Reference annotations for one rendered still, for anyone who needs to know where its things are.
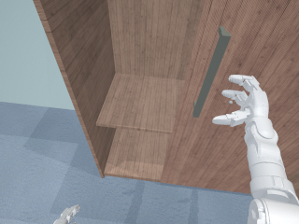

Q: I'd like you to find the robot right forearm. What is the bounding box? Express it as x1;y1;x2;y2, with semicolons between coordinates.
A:
244;117;299;206

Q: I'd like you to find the handle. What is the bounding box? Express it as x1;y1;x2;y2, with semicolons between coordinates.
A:
192;26;231;118

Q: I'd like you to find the right robot upper arm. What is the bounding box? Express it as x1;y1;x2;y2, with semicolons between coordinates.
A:
247;197;299;224

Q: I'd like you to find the robot right hand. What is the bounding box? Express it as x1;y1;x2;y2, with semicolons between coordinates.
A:
212;75;269;127

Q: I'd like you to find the robot left hand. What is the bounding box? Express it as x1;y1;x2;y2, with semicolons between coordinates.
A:
53;204;80;224

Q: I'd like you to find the wardrobe door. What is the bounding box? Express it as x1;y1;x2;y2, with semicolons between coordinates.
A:
160;0;299;194
287;171;299;191

